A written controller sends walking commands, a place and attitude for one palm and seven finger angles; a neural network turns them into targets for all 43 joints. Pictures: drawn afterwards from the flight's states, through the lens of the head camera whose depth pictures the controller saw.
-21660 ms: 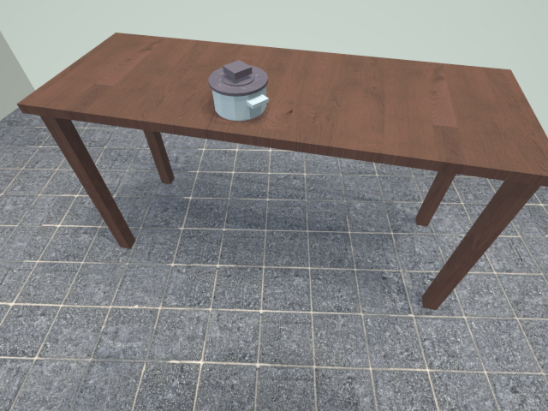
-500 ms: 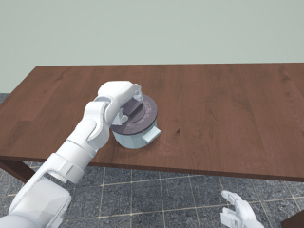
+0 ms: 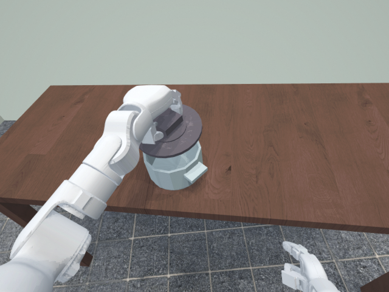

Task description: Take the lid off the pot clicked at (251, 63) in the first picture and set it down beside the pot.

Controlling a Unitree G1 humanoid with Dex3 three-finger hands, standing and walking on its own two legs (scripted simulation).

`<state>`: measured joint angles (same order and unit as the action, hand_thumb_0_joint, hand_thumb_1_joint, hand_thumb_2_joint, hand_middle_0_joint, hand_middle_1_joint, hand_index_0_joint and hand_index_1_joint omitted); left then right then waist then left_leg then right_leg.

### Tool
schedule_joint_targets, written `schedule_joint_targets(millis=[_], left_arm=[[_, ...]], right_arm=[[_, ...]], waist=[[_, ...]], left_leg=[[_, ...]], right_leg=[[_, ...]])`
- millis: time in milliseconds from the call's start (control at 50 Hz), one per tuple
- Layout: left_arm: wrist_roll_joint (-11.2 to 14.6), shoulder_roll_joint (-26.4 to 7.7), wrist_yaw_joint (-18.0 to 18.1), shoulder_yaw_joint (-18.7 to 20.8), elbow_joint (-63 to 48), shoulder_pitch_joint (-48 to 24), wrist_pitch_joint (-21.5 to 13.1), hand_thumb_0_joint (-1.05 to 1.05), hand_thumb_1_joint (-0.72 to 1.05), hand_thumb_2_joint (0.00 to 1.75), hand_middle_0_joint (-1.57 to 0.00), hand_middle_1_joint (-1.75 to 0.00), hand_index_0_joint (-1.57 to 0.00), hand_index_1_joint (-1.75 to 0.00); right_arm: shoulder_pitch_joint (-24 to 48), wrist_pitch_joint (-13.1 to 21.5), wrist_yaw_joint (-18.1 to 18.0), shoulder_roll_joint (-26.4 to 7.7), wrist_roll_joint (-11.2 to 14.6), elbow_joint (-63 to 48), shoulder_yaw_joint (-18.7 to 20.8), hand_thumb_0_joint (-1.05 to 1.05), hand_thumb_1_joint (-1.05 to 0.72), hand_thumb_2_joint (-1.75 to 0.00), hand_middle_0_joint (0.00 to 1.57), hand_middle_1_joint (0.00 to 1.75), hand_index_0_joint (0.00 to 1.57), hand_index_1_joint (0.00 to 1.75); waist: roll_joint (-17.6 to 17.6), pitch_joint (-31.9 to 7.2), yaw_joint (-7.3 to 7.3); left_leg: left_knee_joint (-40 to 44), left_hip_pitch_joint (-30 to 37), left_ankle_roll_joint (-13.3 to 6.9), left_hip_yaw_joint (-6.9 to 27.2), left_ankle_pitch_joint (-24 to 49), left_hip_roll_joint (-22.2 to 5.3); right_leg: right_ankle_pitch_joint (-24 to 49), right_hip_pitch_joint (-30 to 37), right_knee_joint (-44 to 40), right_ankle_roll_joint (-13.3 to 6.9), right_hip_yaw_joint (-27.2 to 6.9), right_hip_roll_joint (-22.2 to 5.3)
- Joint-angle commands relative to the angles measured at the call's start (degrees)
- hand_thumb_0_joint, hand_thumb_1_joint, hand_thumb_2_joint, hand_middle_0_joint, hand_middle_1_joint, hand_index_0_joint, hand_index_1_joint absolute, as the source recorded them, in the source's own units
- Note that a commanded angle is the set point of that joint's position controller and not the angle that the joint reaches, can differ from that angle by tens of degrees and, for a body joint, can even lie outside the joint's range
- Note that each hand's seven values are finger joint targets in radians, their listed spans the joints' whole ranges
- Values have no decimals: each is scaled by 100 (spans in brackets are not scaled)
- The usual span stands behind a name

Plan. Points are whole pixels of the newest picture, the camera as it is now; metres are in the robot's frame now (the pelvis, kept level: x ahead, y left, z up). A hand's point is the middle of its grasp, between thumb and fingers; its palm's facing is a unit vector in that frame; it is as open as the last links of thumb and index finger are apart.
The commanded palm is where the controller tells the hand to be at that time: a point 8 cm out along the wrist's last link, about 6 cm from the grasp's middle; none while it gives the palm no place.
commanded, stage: lift the lid straight up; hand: left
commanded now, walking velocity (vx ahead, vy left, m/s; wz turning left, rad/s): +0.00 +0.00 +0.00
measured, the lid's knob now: (165, 120) +0.43 +0.08 +0.14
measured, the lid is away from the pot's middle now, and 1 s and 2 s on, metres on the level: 0.01 0.03 0.11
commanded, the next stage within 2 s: move the lid sideways beside the pot in 1.10 s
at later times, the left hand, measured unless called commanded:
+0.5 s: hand (153, 107) +0.40 +0.09 +0.21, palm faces -0.09 -0.02 -1.00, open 8.9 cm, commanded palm +0.37 +0.10 +0.28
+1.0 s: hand (155, 86) +0.40 +0.08 +0.25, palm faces -0.01 -0.01 -1.00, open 8.9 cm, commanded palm +0.37 +0.09 +0.31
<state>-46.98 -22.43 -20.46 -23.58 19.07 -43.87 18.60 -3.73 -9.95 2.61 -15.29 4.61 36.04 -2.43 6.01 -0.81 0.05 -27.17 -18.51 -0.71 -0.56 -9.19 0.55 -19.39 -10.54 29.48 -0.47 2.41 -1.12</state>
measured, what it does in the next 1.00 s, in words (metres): stands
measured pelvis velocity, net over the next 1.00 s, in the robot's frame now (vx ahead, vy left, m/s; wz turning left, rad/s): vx -0.01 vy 0.00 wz -0.01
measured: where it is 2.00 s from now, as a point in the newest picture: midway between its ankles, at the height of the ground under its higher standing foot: outside the picture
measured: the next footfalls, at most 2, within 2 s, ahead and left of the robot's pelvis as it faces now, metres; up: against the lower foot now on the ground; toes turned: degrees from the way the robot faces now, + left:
none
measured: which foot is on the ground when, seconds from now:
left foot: down 0.00-1.00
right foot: down 0.00-1.00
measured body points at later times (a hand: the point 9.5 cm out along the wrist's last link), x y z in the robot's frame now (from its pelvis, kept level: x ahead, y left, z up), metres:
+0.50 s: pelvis +0.00 +0.00 +0.00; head -0.01 -0.05 +0.45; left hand +0.40 +0.09 +0.26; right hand +0.20 -0.21 -0.10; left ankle +0.06 +0.12 -0.74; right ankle -0.04 -0.11 -0.74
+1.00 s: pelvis -0.01 +0.00 +0.00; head -0.02 -0.05 +0.45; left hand +0.40 +0.08 +0.30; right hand +0.19 -0.21 -0.11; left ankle +0.06 +0.12 -0.74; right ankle -0.04 -0.11 -0.74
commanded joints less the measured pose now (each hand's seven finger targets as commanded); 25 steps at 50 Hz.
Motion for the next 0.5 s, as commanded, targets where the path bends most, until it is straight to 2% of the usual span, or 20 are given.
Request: schedule_joint_targets(millis=[0,20,40,100,120,140,160,180,220,280,300,320,340,360,380,420,440,460,480], left_arm=[[-166,-1032,279,966,-1008,-3198,27,0,38,127,-95,-89,-85,-79],[-98,-1131,282,1061,-1251,-3322,-28,0,38,127,-95,-89,-85,-79],[-160,-1110,278,982,-1507,-3491,-67,0,38,127,-95,-89,-85,-79],[-190,-1180,266,1089,-1135,-3319,1,0,38,127,-95,-89,-85,-79],[-118,-1179,254,1117,-1097,-3199,-34,0,38,127,-95,-89,-85,-79],[-139,-1095,243,1021,-1299,-3365,-54,0,38,127,-95,-89,-85,-79],[-170,-1149,247,1074,-1303,-3291,-51,0,38,127,-95,-89,-85,-79],[-158,-987,228,948,-1205,-3210,-22,0,38,127,-95,-89,-85,-79],[-83,-1201,219,1152,-1224,-3177,-39,0,38,127,-95,-89,-85,-79],[-163,-1219,195,1117,-1401,-3367,-32,0,38,127,-95,-89,-85,-79],[-159,-1149,185,1043,-1313,-3359,-22,0,38,127,-95,-89,-85,-79],[-77,-1177,181,1095,-1576,-3422,-79,0,38,127,-95,-89,-85,-79],[-106,-1053,157,931,-1716,-3551,-86,0,38,127,-95,-89,-85,-79],[-132,-1138,162,1025,-1684,-3516,-58,0,38,127,-95,-89,-85,-79],[-152,-1364,166,1233,-1555,-3420,-21,0,38,127,-95,-89,-85,-79],[-52,-1421,142,1317,-1472,-3344,-37,0,38,127,-95,-89,-85,-79],[-91,-1204,109,1080,-1452,-3479,-43,0,38,127,-95,-89,-85,-79],[-106,-1157,106,1053,-1287,-3457,-9,0,38,127,-95,-89,-85,-79],[-96,-1175,96,1068,-1299,-3512,4,0,38,127,-95,-89,-85,-79]], right_arm=[[945,314,-15,-429,36,-875,166,0,-90,-90,20,30,20,30],[916,314,-11,-478,25,-883,209,0,-90,-90,20,30,20,30],[967,356,4,-408,21,-951,180,0,-90,-90,20,30,20,30],[944,360,4,-429,11,-875,172,0,-90,-90,20,30,20,30],[903,346,16,-460,17,-874,202,0,-90,-90,20,30,20,30],[958,358,19,-419,15,-917,175,0,-90,-90,20,30,20,30],[1011,369,20,-413,16,-935,185,0,-90,-90,20,30,20,30],[1028,360,25,-405,23,-941,164,0,-90,-90,20,30,20,30],[956,340,39,-468,14,-922,199,0,-90,-90,20,30,20,30],[1086,360,27,-405,16,-987,146,0,-90,-90,20,30,20,30],[1116,347,30,-407,29,-969,137,0,-90,-90,20,30,20,30],[1045,353,47,-436,18,-979,185,0,-90,-90,20,30,20,30],[1132,367,65,-380,27,-1032,161,0,-90,-90,20,30,20,30],[1142,388,67,-374,19,-1026,170,0,-90,-90,20,30,20,30],[1103,373,60,-409,5,-977,160,0,-90,-90,20,30,20,30],[1047,337,48,-469,9,-953,176,0,-90,-90,20,30,20,30],[1127,335,47,-401,22,-975,121,0,-90,-90,20,30,20,30],[1151,337,35,-399,29,-952,124,0,-90,-90,20,30,20,30],[1158,340,25,-404,28,-943,114,0,-90,-90,20,30,20,30]], waist=[[-837,-2041,24],[-859,-2179,-16],[-681,-2447,41],[-818,-2185,65],[-928,-2151,23],[-808,-2258,58],[-778,-2250,87],[-838,-2161,75],[-921,-2097,46],[-782,-2178,119],[-790,-2123,94],[-879,-2258,62],[-686,-2355,73],[-681,-2310,104],[-744,-2299,141],[-921,-2159,87],[-917,-2154,93],[-905,-1946,87],[-913,-1963,101]], left_leg=[[72,1566,-315,130,954,149],[44,1628,-331,136,1018,138],[72,1750,-321,130,1143,151],[55,1615,-316,118,1133,142],[54,1565,-318,126,1082,138],[97,1642,-320,95,1120,136],[66,1671,-316,112,1179,124],[71,1626,-306,110,1182,128],[63,1564,-313,112,1105,118],[88,1600,-306,95,1108,125],[89,1589,-295,92,1103,117],[52,1672,-316,112,1202,115],[76,1756,-309,89,1251,118],[34,1761,-306,114,1266,113],[50,1709,-305,117,1280,110],[57,1597,-314,90,1168,115],[121,1576,-297,54,1121,114],[105,1538,-289,73,1046,103],[130,1536,-286,72,978,107]], right_leg=[[2195,-190,-412,-150,4,153],[2290,-97,-408,-155,-9,121],[2351,22,-356,-154,-24,150],[2418,-58,-396,-151,-15,132],[2353,-43,-416,-155,-13,117],[2357,-13,-408,-146,-21,136],[2395,-23,-392,-164,-19,129],[2389,-69,-388,-161,1,129],[2350,-48,-425,-160,-5,100],[2328,-21,-415,-155,-30,106],[2295,-76,-408,-160,-12,116],[2399,-12,-394,-165,-8,93],[2389,-9,-378,-164,-5,137],[2396,-40,-374,-179,-3,124],[2412,0,-380,-177,-21,122],[2398,3,-436,-155,-31,79],[2312,-18,-429,-137,-14,116],[2210,-172,-456,-154,14,106],[2132,-167,-475,-145,3,102]])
